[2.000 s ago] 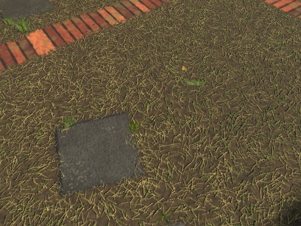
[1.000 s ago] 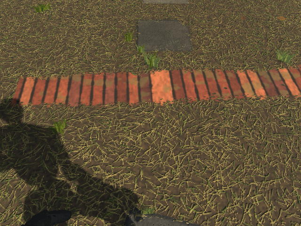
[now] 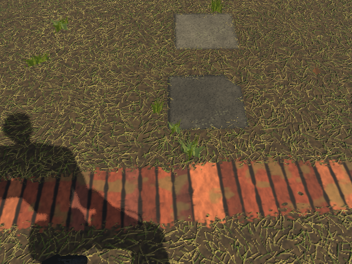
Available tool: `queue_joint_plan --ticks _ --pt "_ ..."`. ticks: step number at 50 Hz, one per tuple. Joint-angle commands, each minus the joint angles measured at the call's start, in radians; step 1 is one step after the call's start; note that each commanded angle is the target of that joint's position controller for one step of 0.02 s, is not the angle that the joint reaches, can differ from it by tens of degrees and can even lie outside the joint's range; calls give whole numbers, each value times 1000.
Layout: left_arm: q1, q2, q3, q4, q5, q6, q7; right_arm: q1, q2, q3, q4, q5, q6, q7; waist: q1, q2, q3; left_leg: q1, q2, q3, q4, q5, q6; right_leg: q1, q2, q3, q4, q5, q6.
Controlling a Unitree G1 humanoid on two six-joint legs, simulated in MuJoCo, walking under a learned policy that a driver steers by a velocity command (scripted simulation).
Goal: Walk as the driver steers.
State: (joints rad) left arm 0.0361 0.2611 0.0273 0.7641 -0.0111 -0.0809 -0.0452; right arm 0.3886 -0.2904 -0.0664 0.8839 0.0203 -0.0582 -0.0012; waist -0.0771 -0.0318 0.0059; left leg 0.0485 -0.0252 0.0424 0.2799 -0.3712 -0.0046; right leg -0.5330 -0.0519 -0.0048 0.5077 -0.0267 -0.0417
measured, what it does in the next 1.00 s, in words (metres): walks ahead: right foot, then left foot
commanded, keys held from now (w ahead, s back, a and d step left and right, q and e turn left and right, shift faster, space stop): w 0.54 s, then w+e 0.46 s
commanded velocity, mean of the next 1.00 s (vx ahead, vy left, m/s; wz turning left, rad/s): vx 0.50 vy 0.00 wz -0.15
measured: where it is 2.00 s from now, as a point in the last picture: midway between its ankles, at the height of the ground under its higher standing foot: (213, 129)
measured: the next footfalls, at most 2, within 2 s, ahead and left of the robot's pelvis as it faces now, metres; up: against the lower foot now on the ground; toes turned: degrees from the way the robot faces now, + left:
right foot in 0.02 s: +0.18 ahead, -0.12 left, +0.00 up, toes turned -2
left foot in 0.56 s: +0.48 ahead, +0.13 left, +0.00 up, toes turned +3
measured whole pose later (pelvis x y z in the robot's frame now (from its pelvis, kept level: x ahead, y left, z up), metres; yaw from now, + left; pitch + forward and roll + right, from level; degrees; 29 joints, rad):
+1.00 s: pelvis +0.54 +0.02 +0.01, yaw -11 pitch +1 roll +2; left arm 0.13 0.26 0.06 0.80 -0.02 -0.03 -0.04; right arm 0.30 -0.26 -0.07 0.92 0.00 -0.08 -0.01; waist -0.06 -0.03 0.02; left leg 0.08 -0.03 0.25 0.21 -0.31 0.01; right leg -0.65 -0.10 0.00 0.67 0.02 -0.03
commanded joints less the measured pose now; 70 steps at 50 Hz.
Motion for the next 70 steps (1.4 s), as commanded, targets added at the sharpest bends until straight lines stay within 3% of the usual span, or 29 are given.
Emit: queue_joint_plan --ticks 1,2,3,4,5,7,11,18,23,26,27,28,29,30,31,33,35,42,49,52,54,55,56,57,58,59,61,65,70 --pt "239 198 76 12 5 -16 11 -31 -141 -25 -48 -6 5 -12 176 85 -150 -104 193 -55 322 715 113 392 10 -12 -6 -11 -74" --pt "376 302 100 30 25 -13 19 53 -56 5 -82 -21 -8 -9 177 -98 -320 -447 80 0 707 394 47 790 -241 349 6 -43 -204" --pt "414 274 94 48 4 -4 16 81 -23 18 -67 -15 -29 -4 177 -260 -408 -692 -39 -87 940 -195 15 934 -347 717 -160 -212 -303" --pt "368 210 71 37 -5 -4 15 6 -125 -7 -79 9 -46 4 192 -162 -291 -808 25 -164 1035 -188 31 859 -320 653 -195 -332 -258" --pt "304 178 62 23 0 -2 19 -77 -135 -9 -103 22 -55 7 176 -105 -178 -837 76 -135 1022 -104 45 728 -285 517 -210 -318 -219" --pt "197 119 43 8 19 -7 16 -130 -120 -15 -109 -4 -43 -2 115 -31 -49 -754 150 -114 893 37 45 479 -207 346 -278 -172 -182" --pt "189 138 51 27 15 -26 18 -103 -66 -8 -101 -12 -9 -7 63 -43 -20 -680 175 -107 775 135 12 351 -182 221 -365 -12 -206" --pt "287 174 60 79 0 -13 42 -332 -27 9 -158 -12 -22 10 132 -21 37 -682 135 -57 373 467 -6 399 -131 66 -393 46 -157" --pt "357 188 67 125 -9 13 47 -443 -42 12 -205 -2 -34 37 158 -30 69 -705 107 -58 248 404 26 554 -198 84 -329 72 -146" --pt "330 208 75 129 -13 27 54 -365 -83 -4 -192 -5 -40 44 95 -58 18 -566 65 -26 209 301 69 610 -210 79 -212 307 -115" --pt "311 201 72 126 -13 32 56 -247 -114 -23 -155 -9 -41 40 30 -50 -54 -397 33 5 184 310 95 589 -170 42 -74 450 -92" --pt "320 163 55 115 -3 33 57 -78 -170 -47 -111 -18 -40 29 -36 -14 -178 -108 93 -55 221 340 137 448 -117 14 150 376 -61" --pt "421 59 22 91 6 16 49 42 -269 -72 -93 -35 -34 21 -27 187 -337 318 360 -462 212 223 278 29 29 -44 553 1 14" --pt "418 60 18 107 -2 -6 45 70 -212 -56 -86 -21 -29 21 -43 284 -413 372 447 -739 63 99 320 -135 99 91 732 -555 20" --pt "332 159 48 85 -34 -17 41 16 -156 -36 -90 -17 -30 18 -48 201 -265 257 413 -618 36 24 265 -223 39 143 810 -519 4" --pt "225 155 54 63 -27 -12 48 -125 -87 -15 -101 -23 -35 19 7 97 -69 -30 329 -371 -40 108 195 -192 -48 101 718 -352 -7" --pt "288 122 60 81 -23 18 52 -194 -57 -10 -98 -33 -52 21 71 163 -31 -179 292 -248 -108 196 186 -74 -91 114 657 -261 7" --pt "190 68 60 40 -11 42 44 -176 -96 -25 -48 -41 -62 -4 75 90 35 -181 259 20 -171 413 175 -152 -79 111 402 29 37" --pt "-24 40 40 -65 -8 37 -1 -79 -142 -42 -3 -15 -23 -19 -1 60 101 19 311 129 -123 521 156 -195 -52 -10 144 44 -2" --pt "-2 72 55 -95 -9 42 -16 -101 -174 -53 -8 -3 1 -25 45 99 56 87 325 168 17 896 127 -98 12 -82 125 -97 -49" --pt "165 133 89 -69 -15 47 -14 -129 -197 -58 -18 1 18 -32 149 123 -48 63 302 192 274 1140 98 135 92 -128 111 -164 -99" --pt "331 194 124 -28 -16 50 1 -144 -190 -53 -26 3 18 -34 237 90 -133 -67 258 209 510 1029 60 400 117 -95 35 -101 -141" --pt "421 296 151 -5 -17 60 25 -106 -98 -25 -59 -31 5 -30 220 -105 -214 -411 164 208 855 439 7 714 -90 260 13 -123 -233" --pt "377 333 145 -40 -12 41 17 -65 -21 7 -102 -29 -37 -14 139 -219 -346 -724 -41 -14 1118 -239 -26 927 -286 834 -162 -261 -420" --pt "381 235 117 -44 -7 30 12 -188 -111 -13 -120 11 -72 3 202 -88 -311 -840 22 -147 1148 -188 0 921 -269 771 -220 -275 -362" --pt "342 194 105 -42 -7 19 13 -238 -120 -14 -138 28 -91 9 186 -57 -186 -869 66 -133 1086 -98 26 799 -234 614 -219 -215 -318" --pt "217 130 84 -68 -5 14 16 -238 -121 -24 -115 -16 -89 -5 103 46 -67 -751 136 -124 909 22 25 538 -148 418 -241 -31 -252" --pt "208 161 88 -87 -1 8 39 -227 -92 -24 -129 -34 -47 -5 58 13 -38 -651 139 -103 738 108 -39 347 -102 315 -290 139 -260" --pt "275 184 96 -75 -9 21 61 -410 -46 -3 -189 -28 -49 4 127 -37 -1 -588 66 -83 356 426 -65 277 -26 240 -277 29 -187"
Keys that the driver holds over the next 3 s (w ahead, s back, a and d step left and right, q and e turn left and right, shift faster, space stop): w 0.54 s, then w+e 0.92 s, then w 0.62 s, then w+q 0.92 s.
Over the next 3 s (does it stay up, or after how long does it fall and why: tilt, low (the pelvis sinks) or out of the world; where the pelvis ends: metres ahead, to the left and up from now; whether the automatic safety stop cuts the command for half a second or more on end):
stays up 1.56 -0.43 0.01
